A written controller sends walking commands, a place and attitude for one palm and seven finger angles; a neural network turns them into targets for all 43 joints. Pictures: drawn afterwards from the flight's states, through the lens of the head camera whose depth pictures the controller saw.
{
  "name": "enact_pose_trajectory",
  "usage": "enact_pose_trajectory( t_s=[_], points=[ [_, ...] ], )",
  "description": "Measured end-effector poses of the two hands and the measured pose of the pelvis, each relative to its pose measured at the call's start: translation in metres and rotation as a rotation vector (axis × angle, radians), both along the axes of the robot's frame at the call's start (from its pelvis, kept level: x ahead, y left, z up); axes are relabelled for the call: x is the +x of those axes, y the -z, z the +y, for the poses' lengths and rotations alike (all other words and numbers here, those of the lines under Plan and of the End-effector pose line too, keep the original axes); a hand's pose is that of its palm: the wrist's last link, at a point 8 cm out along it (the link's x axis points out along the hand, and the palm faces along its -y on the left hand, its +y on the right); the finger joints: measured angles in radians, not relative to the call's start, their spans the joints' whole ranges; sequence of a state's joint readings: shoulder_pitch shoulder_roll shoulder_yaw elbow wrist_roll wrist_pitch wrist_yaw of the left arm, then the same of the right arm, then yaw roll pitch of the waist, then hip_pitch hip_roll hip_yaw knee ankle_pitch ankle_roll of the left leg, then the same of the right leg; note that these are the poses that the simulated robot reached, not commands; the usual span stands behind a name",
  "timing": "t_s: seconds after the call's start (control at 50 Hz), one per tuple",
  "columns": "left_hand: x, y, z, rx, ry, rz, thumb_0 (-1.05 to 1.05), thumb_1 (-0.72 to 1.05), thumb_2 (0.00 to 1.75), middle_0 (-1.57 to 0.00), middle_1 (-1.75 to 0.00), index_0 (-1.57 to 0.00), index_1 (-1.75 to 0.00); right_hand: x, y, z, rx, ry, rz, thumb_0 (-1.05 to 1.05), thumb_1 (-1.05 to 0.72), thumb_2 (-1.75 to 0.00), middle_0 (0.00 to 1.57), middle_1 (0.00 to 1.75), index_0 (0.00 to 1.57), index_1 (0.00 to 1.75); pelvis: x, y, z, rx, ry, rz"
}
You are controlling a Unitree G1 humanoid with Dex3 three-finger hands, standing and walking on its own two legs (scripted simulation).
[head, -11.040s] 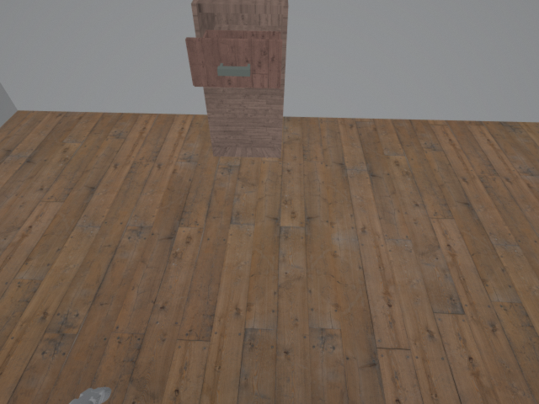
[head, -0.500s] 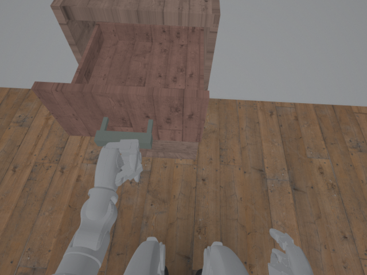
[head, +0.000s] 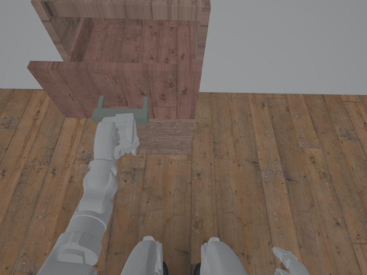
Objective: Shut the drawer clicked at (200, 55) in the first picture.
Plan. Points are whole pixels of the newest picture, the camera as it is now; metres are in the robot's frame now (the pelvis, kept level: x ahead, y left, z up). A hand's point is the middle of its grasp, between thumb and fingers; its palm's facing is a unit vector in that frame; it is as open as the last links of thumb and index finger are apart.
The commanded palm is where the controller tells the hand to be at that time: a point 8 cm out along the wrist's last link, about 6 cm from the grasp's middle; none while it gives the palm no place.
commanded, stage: push the drawer shut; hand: left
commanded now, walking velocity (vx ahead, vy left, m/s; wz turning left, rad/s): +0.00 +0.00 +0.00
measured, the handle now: (122, 108) +0.48 +0.14 +0.03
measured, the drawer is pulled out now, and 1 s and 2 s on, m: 0.17 0.04 0.00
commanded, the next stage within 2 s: pull the fist back off the drawer in 1.68 s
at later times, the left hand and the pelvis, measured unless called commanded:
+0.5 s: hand (141, 117) +0.45 +0.09 +0.03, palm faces -0.01 -1.00 -0.05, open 3.2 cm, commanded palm +0.44 +0.14 +0.03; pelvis +0.00 +0.00 +0.00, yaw -1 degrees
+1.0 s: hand (142, 94) +0.52 +0.10 +0.03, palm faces -0.01 -1.00 -0.05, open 3.2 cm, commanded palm +0.50 +0.15 +0.03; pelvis +0.00 -0.01 -0.01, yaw -2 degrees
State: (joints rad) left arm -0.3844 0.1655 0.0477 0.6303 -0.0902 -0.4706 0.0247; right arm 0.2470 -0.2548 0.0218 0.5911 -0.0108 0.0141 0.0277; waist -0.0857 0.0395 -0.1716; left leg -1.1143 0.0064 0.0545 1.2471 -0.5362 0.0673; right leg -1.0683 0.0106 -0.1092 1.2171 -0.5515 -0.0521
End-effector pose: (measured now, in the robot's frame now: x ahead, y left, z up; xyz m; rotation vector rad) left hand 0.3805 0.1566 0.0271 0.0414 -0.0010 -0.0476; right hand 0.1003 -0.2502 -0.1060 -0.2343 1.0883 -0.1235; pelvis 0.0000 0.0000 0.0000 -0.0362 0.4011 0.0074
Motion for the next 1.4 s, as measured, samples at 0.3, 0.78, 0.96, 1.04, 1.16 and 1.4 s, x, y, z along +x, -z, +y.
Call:
enact_pose_trajectory(
  t_s=[0.3,0.78,0.96,1.04,1.16,1.4],
  points=[
    [0.034,-0.001,-0.005,0.009,-0.018,-0.009,-0.02,0.84,0.91,-1.4,-1.59,-1.4,-1.6,-0.026,0.007,0.0,-0.003,0.035,0.08,0.01,-0.9,-0.9,0.2,0.3,0.2,0.3,-0.002,0.003,0.004,-0.005,0.005,0.024],
    [0.092,-0.003,-0.008,0.019,-0.046,-0.015,0.01,0.84,0.92,-1.4,-1.59,-1.4,-1.6,-0.082,0.015,-0.012,-0.024,0.092,0.225,0.01,-0.9,-0.9,0.2,0.3,0.2,0.3,-0.008,0.012,-0.005,-0.004,0.012,0.069],
    [0.114,-0.006,-0.007,0.006,-0.044,0.002,0.04,0.83,0.9,-1.4,-1.59,-1.4,-1.6,-0.098,0.013,-0.011,-0.021,0.124,0.272,0.01,-0.9,-0.9,0.2,0.3,0.2,0.3,-0.005,0.013,-0.006,-0.009,0.023,0.087],
    [0.124,-0.005,-0.005,0.004,-0.041,0.006,0.02,0.81,0.89,-1.4,-1.59,-1.4,-1.6,-0.104,0.011,-0.01,-0.027,0.131,0.291,0.01,-0.9,-0.9,0.2,0.3,0.2,0.3,-0.004,0.014,-0.005,-0.014,0.023,0.097],
    [0.139,-0.004,-0.003,0.0,-0.038,-0.003,0.02,0.79,0.88,-1.4,-1.59,-1.4,-1.6,-0.114,0.011,-0.007,-0.034,0.142,0.329,0.01,-0.9,-0.9,0.2,0.3,0.2,0.3,-0.003,0.017,-0.002,-0.023,0.022,0.12],
    [0.159,-0.006,-0.006,-0.006,-0.041,0.009,0.04,0.81,0.89,-1.4,-1.59,-1.4,-1.6,-0.131,0.008,0.006,-0.023,0.165,0.395,0.01,-0.9,-0.9,0.2,0.3,0.2,0.3,0.0,0.018,0.004,-0.035,0.024,0.137]
  ],
)
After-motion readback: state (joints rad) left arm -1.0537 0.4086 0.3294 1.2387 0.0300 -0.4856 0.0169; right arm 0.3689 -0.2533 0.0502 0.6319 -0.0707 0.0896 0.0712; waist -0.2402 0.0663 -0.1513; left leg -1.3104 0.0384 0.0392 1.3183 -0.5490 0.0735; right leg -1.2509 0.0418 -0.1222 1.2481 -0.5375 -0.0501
